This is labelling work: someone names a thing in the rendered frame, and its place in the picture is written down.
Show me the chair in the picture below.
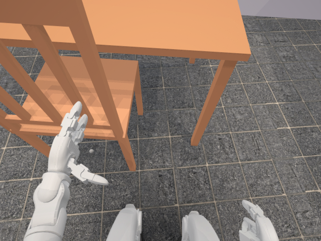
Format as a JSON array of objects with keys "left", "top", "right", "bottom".
[{"left": 0, "top": 0, "right": 143, "bottom": 171}]

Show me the robot left hand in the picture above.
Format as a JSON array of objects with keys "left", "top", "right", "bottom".
[{"left": 48, "top": 101, "right": 108, "bottom": 185}]

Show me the left robot forearm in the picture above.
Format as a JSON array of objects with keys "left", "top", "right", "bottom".
[{"left": 23, "top": 171, "right": 71, "bottom": 241}]

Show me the right robot thigh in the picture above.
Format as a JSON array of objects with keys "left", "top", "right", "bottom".
[{"left": 182, "top": 214, "right": 220, "bottom": 241}]

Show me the robot thigh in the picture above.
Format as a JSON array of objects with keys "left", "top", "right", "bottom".
[
  {"left": 182, "top": 214, "right": 220, "bottom": 241},
  {"left": 106, "top": 208, "right": 142, "bottom": 241}
]

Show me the table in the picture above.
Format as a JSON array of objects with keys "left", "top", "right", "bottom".
[{"left": 0, "top": 0, "right": 251, "bottom": 146}]

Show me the left robot thigh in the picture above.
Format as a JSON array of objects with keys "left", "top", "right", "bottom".
[{"left": 106, "top": 208, "right": 142, "bottom": 241}]

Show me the robot right hand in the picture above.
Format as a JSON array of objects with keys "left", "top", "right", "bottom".
[{"left": 239, "top": 200, "right": 279, "bottom": 241}]

